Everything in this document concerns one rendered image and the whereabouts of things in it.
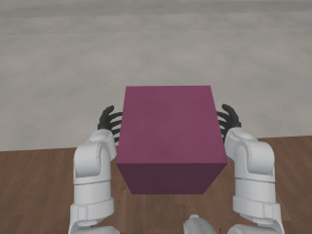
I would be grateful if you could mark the robot right upper arm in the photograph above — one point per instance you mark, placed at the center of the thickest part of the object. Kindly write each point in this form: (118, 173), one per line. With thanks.
(251, 229)

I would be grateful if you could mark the robot right thigh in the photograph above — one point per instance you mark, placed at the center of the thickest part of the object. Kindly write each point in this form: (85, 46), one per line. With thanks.
(197, 225)

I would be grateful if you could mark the robot left hand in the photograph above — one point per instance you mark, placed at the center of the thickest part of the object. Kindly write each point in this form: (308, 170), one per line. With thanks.
(105, 119)

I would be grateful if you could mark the robot right hand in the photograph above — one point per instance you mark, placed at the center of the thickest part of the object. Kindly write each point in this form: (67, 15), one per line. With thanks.
(232, 120)

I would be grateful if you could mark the right robot shin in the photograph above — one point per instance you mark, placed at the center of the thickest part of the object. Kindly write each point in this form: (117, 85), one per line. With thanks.
(193, 216)

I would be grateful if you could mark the robot left forearm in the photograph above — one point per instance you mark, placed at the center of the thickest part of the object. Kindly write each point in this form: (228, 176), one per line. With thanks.
(91, 178)

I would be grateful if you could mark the carton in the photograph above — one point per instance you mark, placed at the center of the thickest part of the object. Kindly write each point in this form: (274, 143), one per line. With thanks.
(170, 141)

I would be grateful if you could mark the robot right forearm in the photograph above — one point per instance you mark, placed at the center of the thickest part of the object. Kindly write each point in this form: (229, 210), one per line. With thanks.
(254, 169)

